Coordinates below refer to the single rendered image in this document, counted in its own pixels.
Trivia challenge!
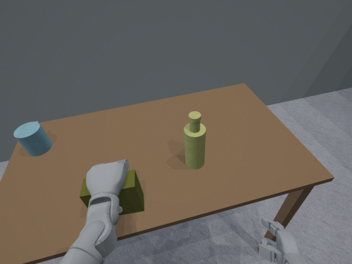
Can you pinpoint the right robot forearm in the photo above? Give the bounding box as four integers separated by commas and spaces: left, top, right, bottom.
282, 253, 309, 264

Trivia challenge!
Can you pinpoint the left robot hand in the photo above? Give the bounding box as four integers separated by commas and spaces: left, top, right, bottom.
86, 159, 130, 213

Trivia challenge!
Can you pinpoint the left robot forearm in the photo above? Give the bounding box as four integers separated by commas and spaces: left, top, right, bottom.
58, 193, 119, 264

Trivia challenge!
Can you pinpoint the right robot hand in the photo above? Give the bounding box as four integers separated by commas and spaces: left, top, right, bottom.
258, 218, 301, 264

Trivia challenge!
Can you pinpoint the table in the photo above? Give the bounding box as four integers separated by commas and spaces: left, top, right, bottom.
0, 83, 334, 264

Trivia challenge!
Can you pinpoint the sponge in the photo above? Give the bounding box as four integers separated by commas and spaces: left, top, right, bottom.
79, 170, 144, 215

